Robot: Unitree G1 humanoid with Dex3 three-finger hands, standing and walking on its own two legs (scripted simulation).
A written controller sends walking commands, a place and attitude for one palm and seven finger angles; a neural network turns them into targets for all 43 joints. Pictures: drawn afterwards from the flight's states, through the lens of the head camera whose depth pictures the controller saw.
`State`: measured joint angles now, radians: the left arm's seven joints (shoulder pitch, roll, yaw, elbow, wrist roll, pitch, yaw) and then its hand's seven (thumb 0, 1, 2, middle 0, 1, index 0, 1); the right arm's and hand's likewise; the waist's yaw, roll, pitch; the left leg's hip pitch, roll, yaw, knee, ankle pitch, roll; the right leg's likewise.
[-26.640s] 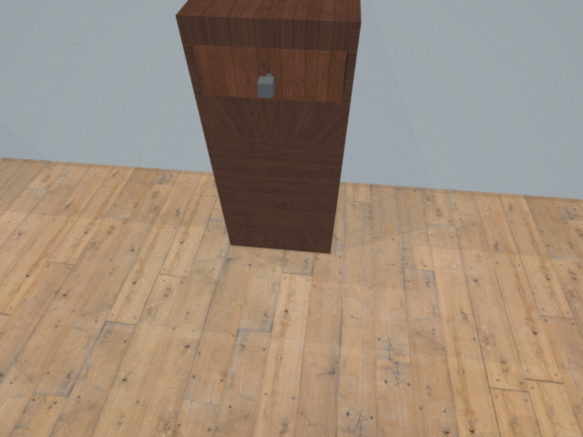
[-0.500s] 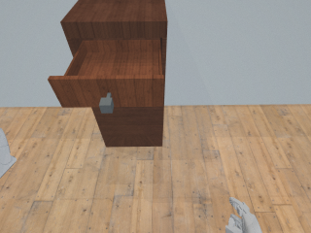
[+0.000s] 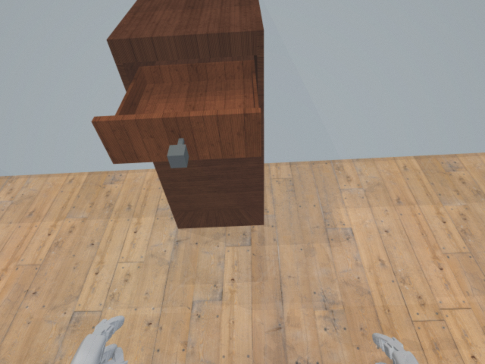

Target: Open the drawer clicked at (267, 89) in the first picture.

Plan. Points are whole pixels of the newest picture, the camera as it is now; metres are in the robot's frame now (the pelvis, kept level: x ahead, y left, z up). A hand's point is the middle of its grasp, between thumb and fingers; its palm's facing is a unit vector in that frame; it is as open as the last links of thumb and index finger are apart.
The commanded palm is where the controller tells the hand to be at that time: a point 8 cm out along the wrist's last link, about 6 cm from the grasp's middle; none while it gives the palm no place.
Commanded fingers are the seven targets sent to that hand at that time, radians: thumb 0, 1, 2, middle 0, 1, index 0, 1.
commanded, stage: let the arm hang, fingers relaxed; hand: left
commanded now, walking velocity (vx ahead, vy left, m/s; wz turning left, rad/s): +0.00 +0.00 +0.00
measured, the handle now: (179, 150) +0.56 +0.17 +0.03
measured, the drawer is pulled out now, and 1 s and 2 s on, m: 0.29 0.29 0.29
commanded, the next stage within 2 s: look to check the result in 0.88 s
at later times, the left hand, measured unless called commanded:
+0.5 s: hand out of the picture -0.07 +0.19 -0.16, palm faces +0.03 -0.97 -0.25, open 7.4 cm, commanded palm none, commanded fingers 0.00 0.90 0.90 -0.20 -0.30 -0.20 -0.30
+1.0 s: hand out of the picture +0.01 +0.16 -0.16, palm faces +0.01 -0.98 -0.20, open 7.4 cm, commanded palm none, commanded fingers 0.00 0.90 0.90 -0.20 -0.30 -0.20 -0.30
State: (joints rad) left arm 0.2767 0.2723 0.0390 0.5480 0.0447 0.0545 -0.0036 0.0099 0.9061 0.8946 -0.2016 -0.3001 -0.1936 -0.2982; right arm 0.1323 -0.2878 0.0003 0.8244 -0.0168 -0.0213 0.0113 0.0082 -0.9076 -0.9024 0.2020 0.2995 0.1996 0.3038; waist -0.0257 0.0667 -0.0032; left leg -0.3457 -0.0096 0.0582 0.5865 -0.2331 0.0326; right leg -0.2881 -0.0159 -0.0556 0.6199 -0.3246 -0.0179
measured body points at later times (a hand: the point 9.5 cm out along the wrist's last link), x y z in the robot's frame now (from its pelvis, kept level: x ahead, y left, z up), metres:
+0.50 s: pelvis -0.01 +0.00 +0.01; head +0.01 -0.01 +0.46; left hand -0.07 +0.24 -0.14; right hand -0.03 -0.21 -0.15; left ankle +0.05 +0.10 -0.73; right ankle +0.01 -0.11 -0.73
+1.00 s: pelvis +0.00 -0.01 +0.02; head +0.02 -0.02 +0.46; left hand +0.01 +0.21 -0.14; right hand -0.01 -0.22 -0.15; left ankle +0.05 +0.10 -0.73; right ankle +0.01 -0.11 -0.73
